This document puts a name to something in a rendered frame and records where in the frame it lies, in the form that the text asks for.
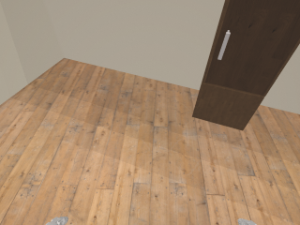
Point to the cupboard door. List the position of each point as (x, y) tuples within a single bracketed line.
[(263, 33)]

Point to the handle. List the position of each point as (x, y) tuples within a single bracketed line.
[(224, 44)]

